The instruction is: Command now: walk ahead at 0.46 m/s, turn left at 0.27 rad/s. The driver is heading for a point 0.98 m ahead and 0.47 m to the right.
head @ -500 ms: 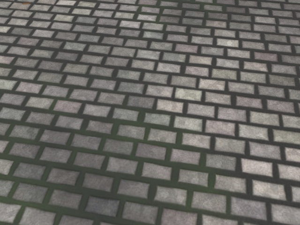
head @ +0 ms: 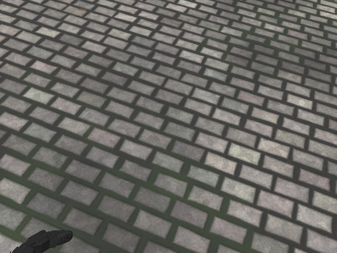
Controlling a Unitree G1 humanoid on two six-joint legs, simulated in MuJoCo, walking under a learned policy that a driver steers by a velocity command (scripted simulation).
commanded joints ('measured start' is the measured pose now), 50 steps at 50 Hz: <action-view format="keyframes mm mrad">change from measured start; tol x32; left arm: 1 -147 69 5 -96 -8 -25 -13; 7 383 272 65 40 13 -19 -15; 30 458 -2 -19 -47 -18 28 50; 50 -38 62 -3 -190 -8 63 -20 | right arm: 1 13 -186 -54 -34 5 -8 -3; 24 -485 -103 -6 -199 -8 -90 41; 30 -80 -301 -76 -117 -37 -85 29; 50 -169 -237 -68 15 7 -49 22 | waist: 1 -10 215 93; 5 121 186 -79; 7 121 -329 -355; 28 27 -46 -75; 30 31 404 -322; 50 14 103 94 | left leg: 1 -28 226 -147 -80 174 148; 5 -9 162 -32 274 701 86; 8 -724 -12 -19 1010 -193 -22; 28 -87 44 50 115 265 -1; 31 343 433 -633 -14 -197 216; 37 -80 260 -81 -133 212 145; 50 68 296 259 -103 491 94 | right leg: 1 14 -1 -31 -61 -22 -27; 5 382 25 -77 -97 -91 -147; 7 971 -338 691 -233 -321 -390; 26 402 -133 354 -235 -104 -220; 32 -228 -1 109 711 -472 -65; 50 -52 -57 -75 81 -100 -97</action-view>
